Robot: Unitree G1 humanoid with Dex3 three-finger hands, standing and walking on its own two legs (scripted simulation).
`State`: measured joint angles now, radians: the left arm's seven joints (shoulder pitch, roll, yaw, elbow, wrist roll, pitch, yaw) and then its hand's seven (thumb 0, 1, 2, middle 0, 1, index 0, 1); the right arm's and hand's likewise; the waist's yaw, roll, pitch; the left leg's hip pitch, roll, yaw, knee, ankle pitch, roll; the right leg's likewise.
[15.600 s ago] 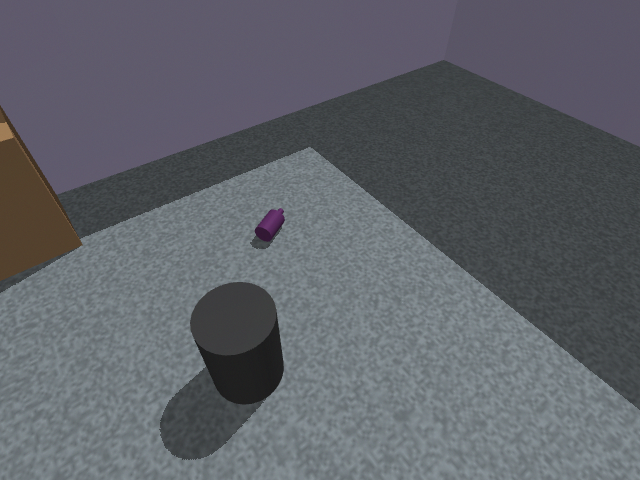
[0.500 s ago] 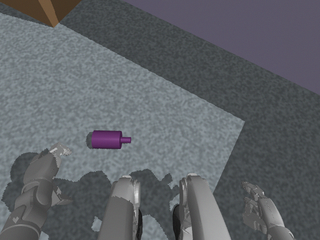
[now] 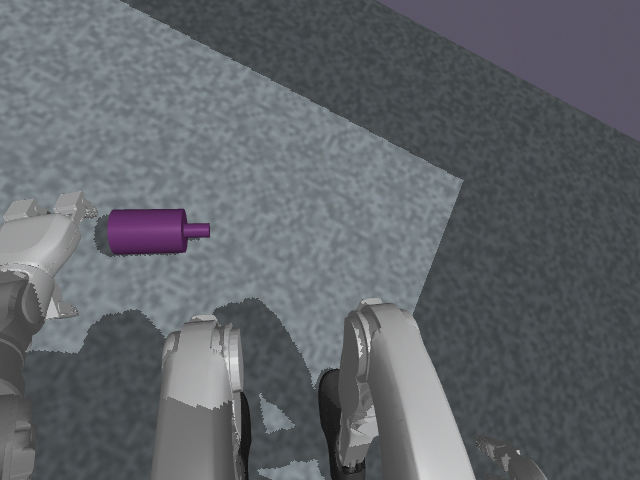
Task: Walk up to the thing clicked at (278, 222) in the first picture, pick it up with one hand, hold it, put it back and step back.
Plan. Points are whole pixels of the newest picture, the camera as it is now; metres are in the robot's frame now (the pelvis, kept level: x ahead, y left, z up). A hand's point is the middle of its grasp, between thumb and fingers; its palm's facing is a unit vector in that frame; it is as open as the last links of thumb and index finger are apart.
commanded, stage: rise first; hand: left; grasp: from above
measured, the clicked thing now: (163, 231) +0.51 +0.22 -0.36
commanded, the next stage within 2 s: approach in 1.12 s
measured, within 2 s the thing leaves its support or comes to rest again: neither
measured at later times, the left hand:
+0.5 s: hand (81, 252) +0.43 +0.31 -0.21, palm faces -0.45 -0.04 -0.89, open 14.0 cm
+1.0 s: hand (93, 246) +0.45 +0.30 -0.24, palm faces -0.47 -0.04 -0.88, open 14.1 cm
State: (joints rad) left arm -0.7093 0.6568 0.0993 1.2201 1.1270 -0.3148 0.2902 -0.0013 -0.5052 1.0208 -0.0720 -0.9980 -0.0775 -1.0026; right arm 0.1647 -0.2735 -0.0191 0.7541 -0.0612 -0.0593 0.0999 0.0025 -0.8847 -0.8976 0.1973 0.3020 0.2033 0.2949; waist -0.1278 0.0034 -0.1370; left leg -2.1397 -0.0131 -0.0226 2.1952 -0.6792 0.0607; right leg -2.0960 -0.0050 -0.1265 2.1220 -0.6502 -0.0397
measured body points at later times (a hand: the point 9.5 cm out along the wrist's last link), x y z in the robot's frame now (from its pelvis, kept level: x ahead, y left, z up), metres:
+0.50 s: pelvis +0.00 +0.00 -0.05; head +0.24 +0.06 +0.33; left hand +0.45 +0.30 -0.16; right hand +0.07 -0.27 -0.16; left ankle +0.08 +0.10 -0.36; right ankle +0.10 -0.11 -0.36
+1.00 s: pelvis +0.00 +0.00 -0.05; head +0.26 +0.06 +0.31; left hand +0.47 +0.30 -0.18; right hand +0.06 -0.28 -0.16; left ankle +0.08 +0.10 -0.36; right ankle +0.10 -0.11 -0.36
